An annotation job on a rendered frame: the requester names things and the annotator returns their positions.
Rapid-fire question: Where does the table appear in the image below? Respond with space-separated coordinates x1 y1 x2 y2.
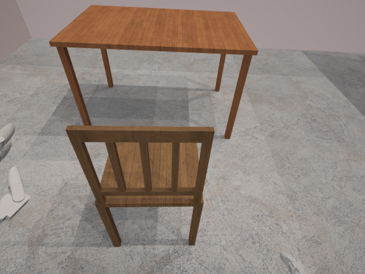
49 5 258 139

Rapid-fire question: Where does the robot right hand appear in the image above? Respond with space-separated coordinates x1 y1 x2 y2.
280 252 306 274

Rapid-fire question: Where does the robot left hand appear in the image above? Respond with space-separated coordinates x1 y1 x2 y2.
0 123 30 224

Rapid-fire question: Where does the chair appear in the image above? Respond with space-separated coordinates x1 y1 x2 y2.
66 126 214 247

